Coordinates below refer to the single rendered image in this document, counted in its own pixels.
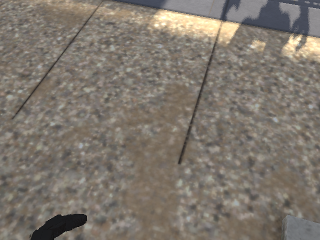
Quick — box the robot left hand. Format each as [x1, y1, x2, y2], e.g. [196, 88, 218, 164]
[29, 214, 87, 240]

